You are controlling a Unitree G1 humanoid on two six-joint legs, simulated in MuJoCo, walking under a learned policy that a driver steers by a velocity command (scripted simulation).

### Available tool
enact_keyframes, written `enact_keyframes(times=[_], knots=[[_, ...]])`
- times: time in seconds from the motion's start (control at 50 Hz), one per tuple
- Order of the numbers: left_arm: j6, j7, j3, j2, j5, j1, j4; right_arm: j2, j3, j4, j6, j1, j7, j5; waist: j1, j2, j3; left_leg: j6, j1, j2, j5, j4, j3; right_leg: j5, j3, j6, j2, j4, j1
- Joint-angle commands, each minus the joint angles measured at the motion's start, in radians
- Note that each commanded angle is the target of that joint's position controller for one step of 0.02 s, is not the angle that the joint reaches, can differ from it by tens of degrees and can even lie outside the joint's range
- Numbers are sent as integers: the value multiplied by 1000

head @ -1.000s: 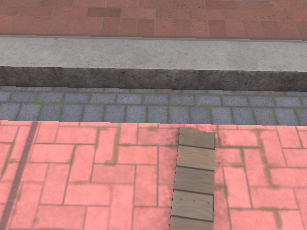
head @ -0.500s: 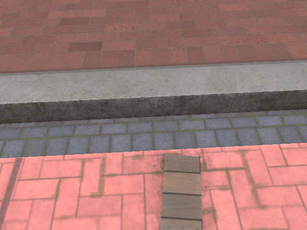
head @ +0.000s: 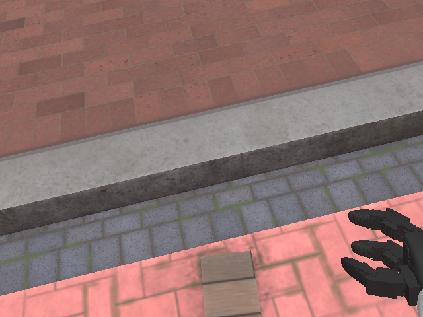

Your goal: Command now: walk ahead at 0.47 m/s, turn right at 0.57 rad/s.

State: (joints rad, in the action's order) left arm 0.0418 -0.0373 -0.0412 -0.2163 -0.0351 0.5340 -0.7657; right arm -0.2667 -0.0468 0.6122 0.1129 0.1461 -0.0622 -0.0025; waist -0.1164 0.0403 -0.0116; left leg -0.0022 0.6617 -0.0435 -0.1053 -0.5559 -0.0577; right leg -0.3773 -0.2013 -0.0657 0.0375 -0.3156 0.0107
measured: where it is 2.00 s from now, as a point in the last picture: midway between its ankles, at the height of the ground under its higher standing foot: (303, 260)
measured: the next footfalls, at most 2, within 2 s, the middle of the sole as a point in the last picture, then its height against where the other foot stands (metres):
left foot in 0.10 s outside the picture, level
right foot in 0.68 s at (332, 306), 0.06 m lower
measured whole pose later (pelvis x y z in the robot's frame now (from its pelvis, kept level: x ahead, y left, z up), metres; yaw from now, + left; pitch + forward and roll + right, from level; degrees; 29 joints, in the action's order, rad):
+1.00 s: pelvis +0.56 -0.10 -0.06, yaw +0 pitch +1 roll -1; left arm 0.08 -0.01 -0.04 -0.26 0.01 0.37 -0.90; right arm -0.28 -0.05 0.75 -0.01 -0.11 -0.05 0.03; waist -0.03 0.04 -0.08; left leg 0.05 0.69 0.03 0.06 -0.89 0.06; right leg -0.29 0.17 -0.01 -0.02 -0.34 -0.06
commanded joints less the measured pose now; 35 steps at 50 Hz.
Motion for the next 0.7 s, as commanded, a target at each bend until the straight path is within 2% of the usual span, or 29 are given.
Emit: enact_keyframes(times=[0.02, 0.06, 0.08, 0.1, 0.12, 0.14, 0.16, 0.18, 0.2, 0.22, 0.24, 0.26, 0.3, 0.34, 0.38, 0.44, 0.48, 0.52, 0.58, 0.6, 0.62, 0.64, 0.66, 0.68, 0.7], knots=[[5, -6, -54, -166, -6, 1, 18, -45, -10, -115, 21, 172, 0, -13, 12, -179, -70, -2, -115, -39, 11, 70, 29, 262, -188, -91, -176, 68, -112], [0, -7, -69, -184, -14, -43, 13, -86, -28, -108, 25, 102, 10, -19, 58, -207, -57, 20, -195, -20, 94, 133, 3, 431, -182, -57, -174, -18, -62], [-2, -2, -74, -189, -8, -54, 9, -118, -47, -87, 28, 10, 19, -21, 100, -201, 8, 44, -338, -27, 102, 155, 14, 611, -161, -34, -152, -132, -55], [-3, 5, -73, -192, 7, -91, 27, -139, -60, -44, 21, -211, 35, -15, 207, -193, 168, 98, -649, 38, 82, 148, -24, 663, -134, -1, -126, -326, -150], [1, 22, -43, -75, 2, -16, 40, -169, -65, -11, 10, -352, 44, 21, 199, 12, 376, 227, -1175, 253, 138, 69, -257, 195, -71, 67, -29, -654, -518], [4, 17, -21, -107, -24, 68, 38, -145, -59, 1, 5, -353, 28, 3, 170, 194, 523, 294, -1259, 412, 400, 135, -551, -135, -43, 64, -37, -813, -652], [-1, 6, -47, -190, -39, -4, 33, -67, -45, -20, -6, -336, 41, 2, 188, 134, 437, 260, -1121, 365, 497, 185, -512, -63, -8, 66, -76, -870, -658], [-2, 0, -59, -223, -34, -80, 42, -50, -38, -9, -15, -302, 50, 3, 187, 63, 311, 240, -986, 334, 388, 219, -405, -14, 39, 76, -95, -884, -671], [3, -2, -58, -214, -8, -150, 56, -57, -38, 14, -19, -301, 51, 4, 184, -2, 219, 243, -866, 315, 312, 254, -360, -3, 69, 81, -109, -888, -672], [5, 4, -57, -192, 7, -188, 72, -61, -38, 35, -15, -303, 49, 15, 162, -28, 149, 253, -755, 299, 261, 292, -318, 8, 76, 73, -128, -873, -657], [5, 10, -53, -164, 7, -201, 79, -56, -37, 51, -7, -304, 44, 24, 139, -22, 110, 256, -672, 283, 249, 328, -281, 15, 77, 59, -141, -847, -628], [3, 15, -46, -132, 5, -207, 79, -46, -36, 65, 2, -306, 39, 21, 126, -15, 87, 264, -626, 278, 245, 358, -257, 16, 82, 48, -143, -817, -614], [2, 22, -37, -100, 11, -233, 77, -44, -38, 95, 22, -316, 32, 5, 111, -20, 43, 278, -563, 290, 227, 410, -221, 60, 74, 31, -160, -755, -619], [12, 30, -36, -113, 21, -290, 91, -59, -42, 125, 33, -344, 41, -14, 104, -31, 2, 273, -571, 297, 174, 435, -192, 167, 41, 29, -175, -679, -680], [27, 47, -27, -116, 27, -346, 98, -78, -43, 137, 28, -351, 47, -18, 106, -34, -23, 252, -570, 252, 120, 443, -108, 311, 71, 30, -171, -546, -685], [44, 71, -6, -106, 30, -474, 129, -106, -43, 165, 20, -406, 48, -28, 146, -21, -56, 212, -504, 197, 100, 434, -9, 510, 129, 29, -142, -337, -585], [49, 83, 1, -114, 24, -557, 159, -134, -46, 192, 14, -482, 49, -34, 173, -25, -79, 203, -517, 219, 144, 427, -23, 560, 124, 28, -136, -255, -558], [55, 95, 0, -138, 25, -613, 180, -158, -48, 210, -5, -538, 57, -28, 188, -35, -100, 189, -600, 245, 169, 370, -52, 548, 105, 27, -133, -190, -603], [64, 113, 2, -142, 23, -646, 182, -168, -50, 222, -36, -596, 74, -21, 203, -29, -99, 160, -692, 258, 184, 253, -94, 509, 92, 35, -126, -113, -598], [64, 114, 1, -146, 21, -627, 169, -172, -51, 225, -48, -604, 81, -22, 195, -20, -90, 150, -705, 256, 163, 203, -103, 493, 87, 37, -126, -90, -564], [38, 102, 2, -156, 108, -561, 136, -153, -45, 238, -49, -611, 83, 78, 189, 46, -28, 128, -688, 199, 76, 117, -61, 546, 135, 30, -128, -74, -423], [34, 85, -15, -188, 121, -452, 95, -169, -51, 237, -51, -614, 78, 70, 145, 19, 37, 117, -652, 161, -36, -26, -51, 507, 175, 19, -84, -72, -261], [36, 68, -30, -217, 127, -289, 43, -187, -57, 236, -52, -606, 76, 46, 57, -39, 111, 101, -541, 106, -1, -243, -13, 490, 202, 12, -89, -66, -33], [43, 61, -37, -259, 141, -138, 8, -108, -44, 227, -51, -612, 76, 26, 15, -144, 197, 91, -253, 40, 547, -557, 8, 690, 86, -3, -249, -208, 269], [36, 60, -36, -277, 132, -50, 15, -28, -27, 231, -48, -762, 86, -6, 70, -318, 354, 76, -46, 12, 865, -911, -10, 1233, -115, -44, -478, -421, 492]])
